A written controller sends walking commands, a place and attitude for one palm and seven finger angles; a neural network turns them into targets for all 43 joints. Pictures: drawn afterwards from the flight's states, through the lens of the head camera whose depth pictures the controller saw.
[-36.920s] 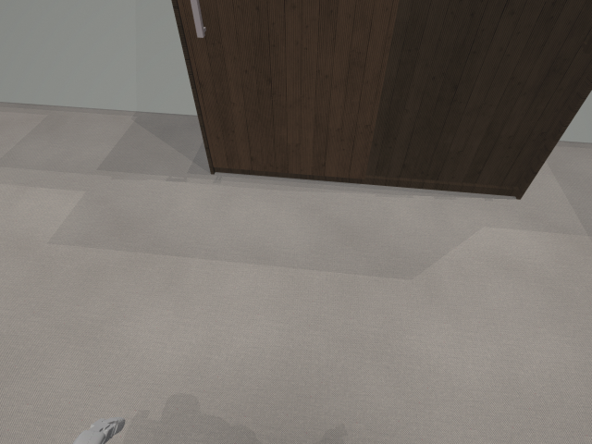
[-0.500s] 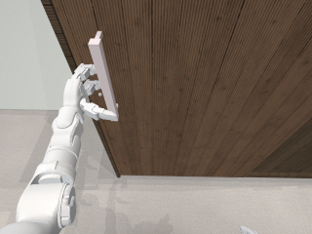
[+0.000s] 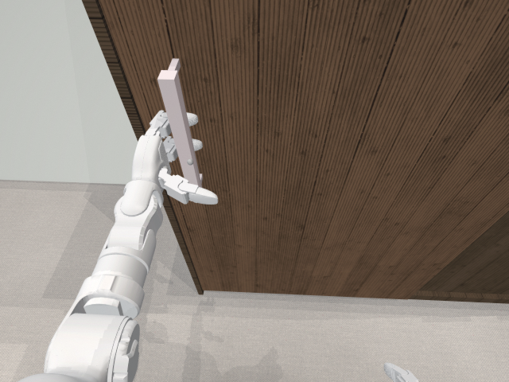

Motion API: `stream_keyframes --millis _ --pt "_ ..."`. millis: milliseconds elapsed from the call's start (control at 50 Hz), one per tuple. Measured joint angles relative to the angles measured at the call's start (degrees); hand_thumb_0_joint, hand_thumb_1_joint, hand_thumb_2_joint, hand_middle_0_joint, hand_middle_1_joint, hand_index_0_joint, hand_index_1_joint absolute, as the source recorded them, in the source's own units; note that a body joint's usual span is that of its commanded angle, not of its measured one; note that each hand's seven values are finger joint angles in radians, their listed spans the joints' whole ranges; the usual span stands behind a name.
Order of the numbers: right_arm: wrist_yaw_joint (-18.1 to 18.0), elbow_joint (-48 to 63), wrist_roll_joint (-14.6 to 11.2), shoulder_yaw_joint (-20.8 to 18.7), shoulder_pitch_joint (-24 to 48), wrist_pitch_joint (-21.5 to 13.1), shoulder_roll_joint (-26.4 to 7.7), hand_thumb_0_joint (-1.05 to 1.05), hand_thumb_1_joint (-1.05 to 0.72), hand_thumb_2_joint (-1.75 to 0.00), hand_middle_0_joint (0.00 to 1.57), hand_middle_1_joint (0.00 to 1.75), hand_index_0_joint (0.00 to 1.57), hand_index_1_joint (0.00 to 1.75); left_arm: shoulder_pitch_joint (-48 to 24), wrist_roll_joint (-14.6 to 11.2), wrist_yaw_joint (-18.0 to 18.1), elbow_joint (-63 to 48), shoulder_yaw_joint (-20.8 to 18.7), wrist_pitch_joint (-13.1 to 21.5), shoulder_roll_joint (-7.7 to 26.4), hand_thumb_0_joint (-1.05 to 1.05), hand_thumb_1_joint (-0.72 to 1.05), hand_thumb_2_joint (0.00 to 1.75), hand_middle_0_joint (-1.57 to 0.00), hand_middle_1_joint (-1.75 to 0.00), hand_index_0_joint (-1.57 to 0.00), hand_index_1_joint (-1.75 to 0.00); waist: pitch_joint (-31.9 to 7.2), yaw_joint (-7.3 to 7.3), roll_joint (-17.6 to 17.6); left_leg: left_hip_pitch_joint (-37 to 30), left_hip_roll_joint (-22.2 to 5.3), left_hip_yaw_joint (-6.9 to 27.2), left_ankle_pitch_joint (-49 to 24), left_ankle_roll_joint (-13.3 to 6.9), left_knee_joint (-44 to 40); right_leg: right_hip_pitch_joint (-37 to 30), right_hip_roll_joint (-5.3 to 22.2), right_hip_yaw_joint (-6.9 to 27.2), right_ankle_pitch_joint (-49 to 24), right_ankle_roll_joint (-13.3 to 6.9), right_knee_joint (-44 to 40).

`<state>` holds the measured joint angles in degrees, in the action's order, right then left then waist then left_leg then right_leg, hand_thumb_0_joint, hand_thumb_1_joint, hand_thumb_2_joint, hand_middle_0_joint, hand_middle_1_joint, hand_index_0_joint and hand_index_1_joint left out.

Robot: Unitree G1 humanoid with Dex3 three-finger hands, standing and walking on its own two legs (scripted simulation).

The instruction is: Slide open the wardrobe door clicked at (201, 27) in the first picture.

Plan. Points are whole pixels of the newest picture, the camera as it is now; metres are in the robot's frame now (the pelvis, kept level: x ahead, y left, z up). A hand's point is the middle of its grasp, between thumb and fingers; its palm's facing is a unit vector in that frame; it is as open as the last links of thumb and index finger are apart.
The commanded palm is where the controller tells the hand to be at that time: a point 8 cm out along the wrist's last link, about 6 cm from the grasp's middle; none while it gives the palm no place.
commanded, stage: slide the fingers in behind the handle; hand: left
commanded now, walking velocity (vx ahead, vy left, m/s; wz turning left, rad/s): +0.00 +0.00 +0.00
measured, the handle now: (187, 140) +0.49 +0.13 +0.10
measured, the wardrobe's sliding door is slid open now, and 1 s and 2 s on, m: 0.00 0.00 0.00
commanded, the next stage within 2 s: grip the handle and tug to test in 0.70 s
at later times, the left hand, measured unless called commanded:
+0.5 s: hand (195, 159) +0.43 +0.10 +0.11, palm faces -0.03 -1.00 -0.01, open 14.1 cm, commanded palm +0.41 +0.15 +0.12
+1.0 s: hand (196, 157) +0.44 +0.10 +0.11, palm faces -0.04 -1.00 -0.01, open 13.2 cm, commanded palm +0.41 +0.15 +0.12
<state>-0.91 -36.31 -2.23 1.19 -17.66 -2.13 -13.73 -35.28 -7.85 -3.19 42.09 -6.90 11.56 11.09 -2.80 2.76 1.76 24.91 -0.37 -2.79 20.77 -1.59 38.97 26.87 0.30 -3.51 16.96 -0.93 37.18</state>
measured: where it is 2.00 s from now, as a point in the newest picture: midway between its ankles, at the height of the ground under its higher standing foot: outside the picture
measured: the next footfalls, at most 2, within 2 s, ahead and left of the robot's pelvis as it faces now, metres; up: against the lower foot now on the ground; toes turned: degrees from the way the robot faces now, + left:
none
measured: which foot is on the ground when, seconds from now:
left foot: down 0.00-1.00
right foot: down 0.00-1.00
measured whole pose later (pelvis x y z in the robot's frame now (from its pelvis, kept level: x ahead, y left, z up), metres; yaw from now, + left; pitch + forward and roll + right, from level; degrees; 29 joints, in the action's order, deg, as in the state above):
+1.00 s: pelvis +0.00 -0.01 +0.00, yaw +0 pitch +8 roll +0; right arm -0.8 -36.9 -2.1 0.9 -18.6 -2.2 -14.2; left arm -39.3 -8.1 -3.4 48.5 -8.1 14.3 11.5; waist -3.0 3.3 1.5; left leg 26.4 -0.6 -2.7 20.5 -1.2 39.2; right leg 28.5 0.0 -3.5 16.8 -1.4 37.6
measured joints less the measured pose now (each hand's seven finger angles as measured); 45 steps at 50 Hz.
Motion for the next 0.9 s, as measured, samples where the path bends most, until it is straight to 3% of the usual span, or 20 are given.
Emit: stream_keyframes --millis 240,440,900 --pt "0.0 -0.8 0.2 -0.1 -1.0 -0.2 -0.4 0.01 -0.9 -0.9 0.2 0.3 0.2 0.3 -2.4 -0.2 0.7 4.1 -1.2 1.1 0.4 -0.01 -0.5 0.3 -0.29 -1.2 -0.27 -1.2 0.0 0.6 -0.2 0.4 -0.3 0.1 -0.6 0.5 -0.3 0.6 -0.3 -0.1 -0.4 -0.6 0.1" --pt "-0.4 -1.4 0.0 -0.2 -1.3 0.0 -0.9 0.01 -0.9 -0.9 0.2 0.3 0.2 0.3 -4.4 -0.3 -0.8 7.2 -1.9 2.6 1.6 -0.01 -0.5 0.3 -0.3 -1.2 -0.28 -1.2 0.4 1.01 -0.4 1.3 -0.5 0.5 -0.9 0.8 0.0 1.3 -0.5 -0.5 -0.6 -0.9 0.2" --pt "0.0 -0.7 0.0 -0.1 -1.0 0.0 -0.5 0.01 -0.9 -0.9 0.2 0.3 0.2 0.3 -4.0 -0.3 -0.8 7.2 -1.6 3.1 0.9 -0.01 -0.48 0.31 -0.3 -1.21 -0.28 -1.2 -0.3 0.8 -0.3 1.3 -0.4 0.2 -0.3 0.5 0.2 1.5 -0.4 -0.1 -0.2 -0.6 0.4"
